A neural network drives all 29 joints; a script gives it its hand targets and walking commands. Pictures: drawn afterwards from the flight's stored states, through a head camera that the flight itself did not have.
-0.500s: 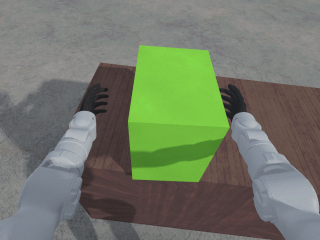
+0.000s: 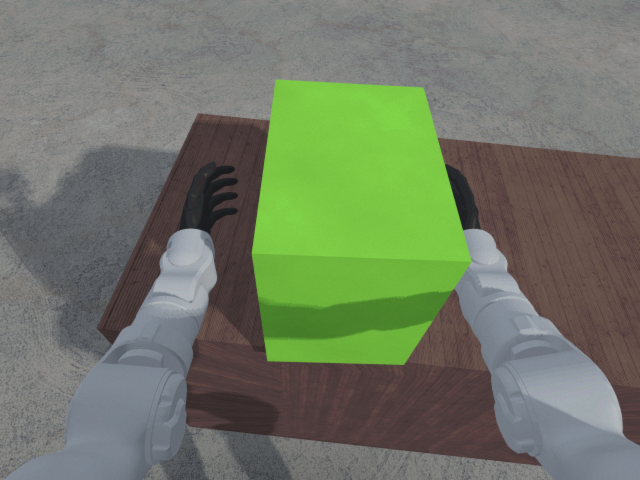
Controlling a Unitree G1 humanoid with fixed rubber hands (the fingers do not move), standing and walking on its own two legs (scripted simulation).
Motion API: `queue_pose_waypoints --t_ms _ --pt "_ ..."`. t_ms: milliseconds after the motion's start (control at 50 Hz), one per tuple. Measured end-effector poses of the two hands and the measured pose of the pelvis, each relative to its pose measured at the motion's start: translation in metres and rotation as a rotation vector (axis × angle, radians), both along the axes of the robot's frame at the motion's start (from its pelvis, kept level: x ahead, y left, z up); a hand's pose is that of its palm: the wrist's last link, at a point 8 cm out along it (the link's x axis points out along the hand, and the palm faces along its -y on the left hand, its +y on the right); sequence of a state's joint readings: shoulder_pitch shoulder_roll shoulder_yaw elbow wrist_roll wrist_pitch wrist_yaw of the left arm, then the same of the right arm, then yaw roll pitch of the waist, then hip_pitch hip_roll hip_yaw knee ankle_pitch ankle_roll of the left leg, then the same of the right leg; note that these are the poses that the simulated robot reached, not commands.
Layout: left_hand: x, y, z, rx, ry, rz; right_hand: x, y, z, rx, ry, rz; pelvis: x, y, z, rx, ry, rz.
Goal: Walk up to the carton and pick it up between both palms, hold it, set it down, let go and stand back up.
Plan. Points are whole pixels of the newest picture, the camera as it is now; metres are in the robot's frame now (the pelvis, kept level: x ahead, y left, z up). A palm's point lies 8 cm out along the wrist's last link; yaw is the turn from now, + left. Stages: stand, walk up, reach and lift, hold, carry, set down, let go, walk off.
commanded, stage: reach and lift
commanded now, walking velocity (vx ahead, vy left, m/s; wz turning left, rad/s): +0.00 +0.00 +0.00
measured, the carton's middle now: (342, 228) +0.44 -0.01 +0.04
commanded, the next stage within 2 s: none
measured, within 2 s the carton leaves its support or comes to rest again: leaves its support in 1.64 s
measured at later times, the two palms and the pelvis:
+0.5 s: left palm (220, 234) +0.40 +0.15 +0.07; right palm (452, 230) +0.41 -0.15 +0.09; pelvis -0.01 +0.00 +0.00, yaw +0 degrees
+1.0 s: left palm (219, 241) +0.39 +0.15 +0.07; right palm (452, 245) +0.39 -0.15 +0.08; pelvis -0.01 -0.01 +0.00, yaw +1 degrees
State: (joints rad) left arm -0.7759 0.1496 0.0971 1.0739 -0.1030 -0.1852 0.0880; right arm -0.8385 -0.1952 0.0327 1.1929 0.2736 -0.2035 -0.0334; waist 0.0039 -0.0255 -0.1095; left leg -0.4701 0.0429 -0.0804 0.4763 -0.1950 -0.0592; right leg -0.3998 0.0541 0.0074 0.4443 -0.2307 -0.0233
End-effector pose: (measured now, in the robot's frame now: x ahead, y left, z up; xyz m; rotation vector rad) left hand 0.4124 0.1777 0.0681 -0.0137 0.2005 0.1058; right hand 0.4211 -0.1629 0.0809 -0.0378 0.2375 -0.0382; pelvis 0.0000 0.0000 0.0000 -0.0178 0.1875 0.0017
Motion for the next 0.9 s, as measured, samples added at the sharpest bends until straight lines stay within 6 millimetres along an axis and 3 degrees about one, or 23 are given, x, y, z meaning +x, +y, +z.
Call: queue_pose_waypoints --t_ms 140,400,500,620,900 --pt "-0.011 -0.022 0.001 -0.011 -0.017 -0.035 -0.009 0.017 0.007 0.067 -0.039 -0.047 -0.008 0.001 0.000 -0.002 -0.011 0.000" --pt "-0.016 -0.021 0.001 0.011 0.004 -0.005 -0.016 0.010 0.003 0.049 -0.001 -0.082 -0.014 0.001 0.000 -0.001 -0.019 -0.001" --pt "-0.013 -0.030 -0.002 -0.001 0.009 -0.014 -0.012 0.015 0.005 0.059 -0.015 -0.072 -0.011 0.000 0.000 0.000 -0.015 0.000" --pt "-0.012 -0.026 -0.002 0.008 0.011 0.029 -0.010 0.022 0.005 0.052 -0.054 -0.075 -0.008 -0.002 0.002 0.011 -0.010 0.006" --pt "-0.023 -0.030 0.001 0.030 -0.002 0.010 -0.028 0.017 0.000 0.044 -0.093 -0.087 -0.012 -0.012 0.004 0.031 -0.040 0.010"
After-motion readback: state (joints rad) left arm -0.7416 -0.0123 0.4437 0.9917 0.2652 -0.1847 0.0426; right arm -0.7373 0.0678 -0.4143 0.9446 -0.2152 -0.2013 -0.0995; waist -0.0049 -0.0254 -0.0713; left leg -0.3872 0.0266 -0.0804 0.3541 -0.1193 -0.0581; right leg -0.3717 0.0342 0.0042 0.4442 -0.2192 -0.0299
